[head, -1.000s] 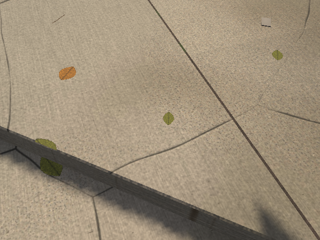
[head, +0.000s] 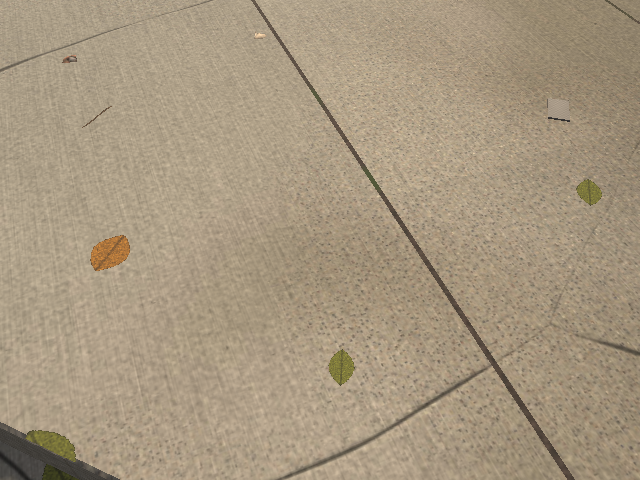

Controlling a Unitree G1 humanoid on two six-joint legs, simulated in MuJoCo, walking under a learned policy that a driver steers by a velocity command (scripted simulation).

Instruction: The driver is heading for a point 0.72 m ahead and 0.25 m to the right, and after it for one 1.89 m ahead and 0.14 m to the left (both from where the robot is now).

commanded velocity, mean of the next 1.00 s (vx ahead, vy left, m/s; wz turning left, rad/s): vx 0.16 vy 0.00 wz -0.43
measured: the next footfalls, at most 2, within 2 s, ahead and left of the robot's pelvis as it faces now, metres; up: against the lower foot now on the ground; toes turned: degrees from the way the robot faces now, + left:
right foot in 0.36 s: -0.06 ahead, -0.14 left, +0.00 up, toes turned -14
left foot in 0.84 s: +0.06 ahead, +0.01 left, +0.00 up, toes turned -25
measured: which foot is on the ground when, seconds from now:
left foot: down 0.00-0.36, up 0.38-0.82, down 0.84-1.00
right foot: down 0.00-0.08, up 0.10-0.34, down 0.36-0.84, up 0.86-1.00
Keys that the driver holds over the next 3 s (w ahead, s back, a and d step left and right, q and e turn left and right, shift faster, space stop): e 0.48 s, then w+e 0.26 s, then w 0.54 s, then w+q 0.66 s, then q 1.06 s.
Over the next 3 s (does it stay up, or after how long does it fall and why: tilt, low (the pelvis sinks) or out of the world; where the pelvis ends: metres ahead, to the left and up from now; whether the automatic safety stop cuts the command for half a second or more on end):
stays up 0.69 -0.44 0.12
